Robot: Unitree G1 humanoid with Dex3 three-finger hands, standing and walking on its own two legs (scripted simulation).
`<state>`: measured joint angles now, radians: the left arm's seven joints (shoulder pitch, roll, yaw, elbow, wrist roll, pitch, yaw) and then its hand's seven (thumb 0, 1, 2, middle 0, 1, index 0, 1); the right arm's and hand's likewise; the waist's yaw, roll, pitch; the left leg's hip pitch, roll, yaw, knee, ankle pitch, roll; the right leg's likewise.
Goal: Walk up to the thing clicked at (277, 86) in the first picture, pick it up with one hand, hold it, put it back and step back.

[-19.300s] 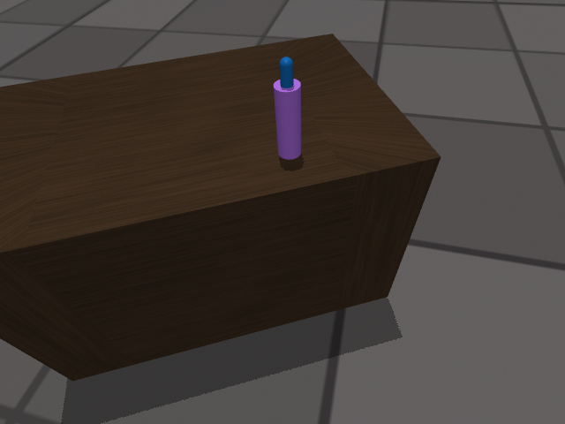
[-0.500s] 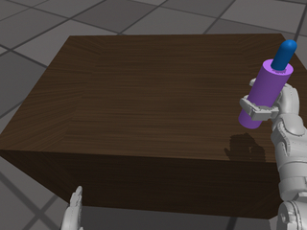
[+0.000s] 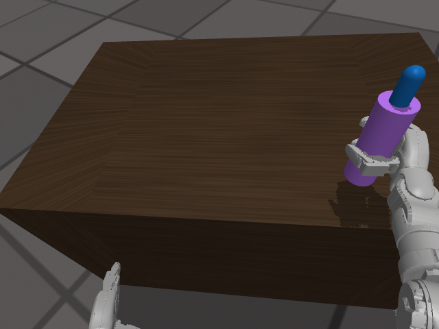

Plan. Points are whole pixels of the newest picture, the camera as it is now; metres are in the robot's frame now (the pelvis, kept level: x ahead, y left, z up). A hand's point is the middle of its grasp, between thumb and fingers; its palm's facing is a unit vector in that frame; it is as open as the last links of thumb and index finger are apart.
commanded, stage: lower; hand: right
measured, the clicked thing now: (382, 131) +0.44 -0.21 +0.12
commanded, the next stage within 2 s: loosen in 0.62 s
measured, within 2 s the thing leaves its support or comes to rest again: rests again in 0.54 s
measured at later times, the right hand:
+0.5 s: hand (363, 162) +0.44 -0.20 +0.03, palm faces +0.20 +0.98 +0.00, open 8.2 cm
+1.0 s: hand (363, 160) +0.45 -0.21 +0.03, palm faces +0.21 +0.98 +0.01, open 8.5 cm
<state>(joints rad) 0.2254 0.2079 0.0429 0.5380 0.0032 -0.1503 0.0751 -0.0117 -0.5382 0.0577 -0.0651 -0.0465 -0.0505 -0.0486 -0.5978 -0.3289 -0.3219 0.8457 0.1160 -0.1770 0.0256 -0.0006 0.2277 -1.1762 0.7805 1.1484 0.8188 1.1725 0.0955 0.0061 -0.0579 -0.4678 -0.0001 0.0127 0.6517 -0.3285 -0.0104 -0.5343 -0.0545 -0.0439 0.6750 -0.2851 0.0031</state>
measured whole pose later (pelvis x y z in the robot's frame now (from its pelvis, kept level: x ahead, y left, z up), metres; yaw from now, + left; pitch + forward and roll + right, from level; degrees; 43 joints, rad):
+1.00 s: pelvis -0.02 -0.01 -0.04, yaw +1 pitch +15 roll +2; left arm 0.35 0.23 0.05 0.23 0.05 -0.13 0.02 -0.01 -0.52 0.04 -0.07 -0.05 -0.06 -0.05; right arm -0.70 -0.38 -0.40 1.03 0.06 -0.36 0.02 -0.01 0.20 -0.84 0.90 0.92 0.93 0.93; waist 0.15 0.01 -0.11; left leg -0.76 -0.01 0.02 0.90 -0.41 -0.02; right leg -0.84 -0.07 -0.03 0.95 -0.37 -0.01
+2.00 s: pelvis +0.01 -0.01 +0.00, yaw +0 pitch +9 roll +1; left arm 0.35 0.24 0.02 0.35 -0.05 -0.05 0.02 -0.01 -0.52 0.05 -0.07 -0.06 -0.06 -0.06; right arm -0.67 -0.62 -0.40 0.97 -0.01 -0.10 0.07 -0.01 0.49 -0.04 0.08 0.05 0.08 0.06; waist 0.07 0.00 -0.09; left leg -0.49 0.01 0.01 0.68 -0.36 -0.02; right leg -0.56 -0.04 -0.04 0.71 -0.31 -0.01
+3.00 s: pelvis -0.01 +0.02 +0.02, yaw -3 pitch -3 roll -1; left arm 0.29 0.22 0.15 0.57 -0.02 -0.10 0.08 -0.01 -0.51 0.05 -0.06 -0.05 -0.06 -0.05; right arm 0.48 -0.31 -0.31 -0.18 0.06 -0.22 -0.03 -0.01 0.54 -0.05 0.06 0.06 0.06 0.07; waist -0.05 -0.05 0.03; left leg -0.17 0.02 0.06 0.51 -0.29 0.02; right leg -0.22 -0.02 0.00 0.46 -0.18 0.03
